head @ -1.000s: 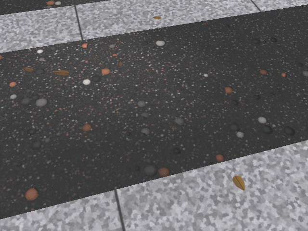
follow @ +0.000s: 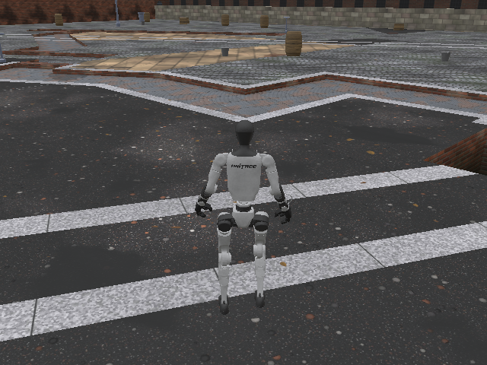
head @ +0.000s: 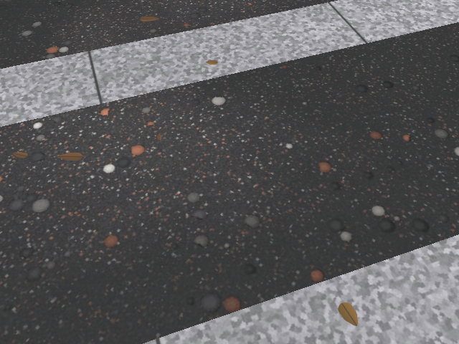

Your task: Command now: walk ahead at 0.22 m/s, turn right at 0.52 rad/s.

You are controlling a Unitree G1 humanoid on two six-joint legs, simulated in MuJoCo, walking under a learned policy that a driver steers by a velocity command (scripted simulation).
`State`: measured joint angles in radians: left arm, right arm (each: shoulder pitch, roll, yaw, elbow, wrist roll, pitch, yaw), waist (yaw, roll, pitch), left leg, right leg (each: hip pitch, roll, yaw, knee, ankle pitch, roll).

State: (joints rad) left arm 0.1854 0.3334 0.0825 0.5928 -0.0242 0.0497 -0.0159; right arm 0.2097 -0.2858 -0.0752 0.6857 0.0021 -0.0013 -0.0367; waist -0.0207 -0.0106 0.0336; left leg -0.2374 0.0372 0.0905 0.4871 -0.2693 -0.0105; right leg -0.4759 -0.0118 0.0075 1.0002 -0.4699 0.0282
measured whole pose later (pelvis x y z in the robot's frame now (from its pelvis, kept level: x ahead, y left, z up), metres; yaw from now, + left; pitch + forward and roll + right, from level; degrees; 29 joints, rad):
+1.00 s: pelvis +0.47 -0.10 +0.00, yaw +9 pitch +2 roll +2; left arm 0.10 0.29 0.01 0.60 0.00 -0.10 0.00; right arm 0.32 -0.30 -0.06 0.73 0.03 -0.04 0.00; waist -0.08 -0.04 0.03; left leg -0.14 -0.12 -0.17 0.42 -0.29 0.04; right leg -0.60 -0.06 0.12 0.58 0.01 0.08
